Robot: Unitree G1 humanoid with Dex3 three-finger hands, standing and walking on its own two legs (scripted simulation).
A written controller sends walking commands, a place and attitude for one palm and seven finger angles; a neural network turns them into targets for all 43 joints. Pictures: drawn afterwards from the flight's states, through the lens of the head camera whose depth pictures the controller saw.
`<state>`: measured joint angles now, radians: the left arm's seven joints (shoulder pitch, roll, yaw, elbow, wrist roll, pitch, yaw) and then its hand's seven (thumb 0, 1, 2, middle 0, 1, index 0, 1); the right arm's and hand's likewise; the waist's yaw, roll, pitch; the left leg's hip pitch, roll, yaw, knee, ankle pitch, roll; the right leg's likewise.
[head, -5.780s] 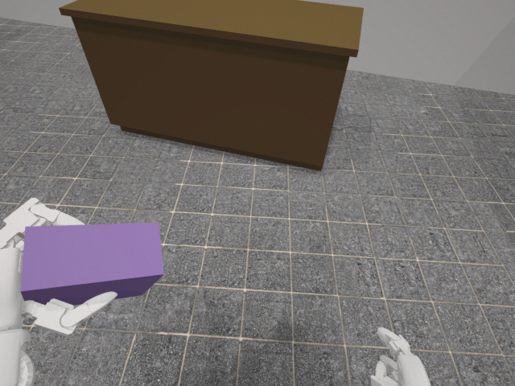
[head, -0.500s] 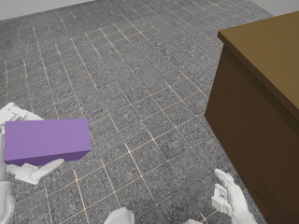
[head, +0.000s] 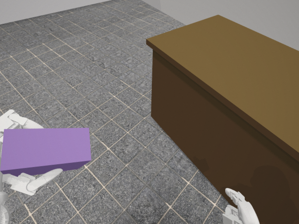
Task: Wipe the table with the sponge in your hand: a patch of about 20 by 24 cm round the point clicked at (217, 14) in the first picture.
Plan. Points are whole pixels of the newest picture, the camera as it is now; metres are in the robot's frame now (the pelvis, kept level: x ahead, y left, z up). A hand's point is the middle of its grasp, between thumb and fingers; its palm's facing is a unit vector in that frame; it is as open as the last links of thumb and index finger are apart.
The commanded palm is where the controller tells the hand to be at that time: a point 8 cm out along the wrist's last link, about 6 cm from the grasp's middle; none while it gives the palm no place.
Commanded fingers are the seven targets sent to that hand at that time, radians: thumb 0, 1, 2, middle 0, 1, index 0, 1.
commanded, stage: turn to face it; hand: left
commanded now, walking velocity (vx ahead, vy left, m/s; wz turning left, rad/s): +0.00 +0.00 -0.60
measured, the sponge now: (60, 152) +0.22 +0.20 +0.15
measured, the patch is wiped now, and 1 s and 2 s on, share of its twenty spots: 0.00 0.00 0.00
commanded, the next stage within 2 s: none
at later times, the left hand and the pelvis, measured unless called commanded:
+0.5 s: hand (124, 169) +0.19 +0.06 +0.16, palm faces -0.04 -0.85 -0.52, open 10.4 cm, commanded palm +0.14 +0.16 +0.18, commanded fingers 0.00 0.10 1.30 -1.20 -1.60 -1.20 -1.60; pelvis -0.10 -0.06 -0.01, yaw -19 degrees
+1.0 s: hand (183, 206) +0.14 -0.04 +0.17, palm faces -0.17 -0.86 -0.48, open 10.4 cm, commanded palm +0.11 +0.05 +0.18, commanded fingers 0.00 0.10 1.30 -1.20 -1.60 -1.20 -1.60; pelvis -0.18 -0.08 -0.02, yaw -37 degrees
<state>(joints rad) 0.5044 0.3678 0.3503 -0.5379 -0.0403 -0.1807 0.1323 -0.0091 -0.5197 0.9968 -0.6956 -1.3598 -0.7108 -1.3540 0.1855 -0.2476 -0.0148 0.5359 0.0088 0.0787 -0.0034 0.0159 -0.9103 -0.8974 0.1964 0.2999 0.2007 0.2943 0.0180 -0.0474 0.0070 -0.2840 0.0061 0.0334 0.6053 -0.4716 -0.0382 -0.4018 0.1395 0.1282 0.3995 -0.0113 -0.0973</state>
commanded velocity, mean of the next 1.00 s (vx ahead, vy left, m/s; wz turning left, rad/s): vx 0.00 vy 0.00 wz -0.60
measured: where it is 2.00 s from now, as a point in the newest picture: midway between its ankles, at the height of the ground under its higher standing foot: outside the picture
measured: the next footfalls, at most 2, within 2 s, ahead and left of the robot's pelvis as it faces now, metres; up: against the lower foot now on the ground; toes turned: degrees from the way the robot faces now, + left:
left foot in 0.02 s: +0.02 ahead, +0.15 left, +0.00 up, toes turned +3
right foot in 0.34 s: -0.05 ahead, -0.17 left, +0.00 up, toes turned -18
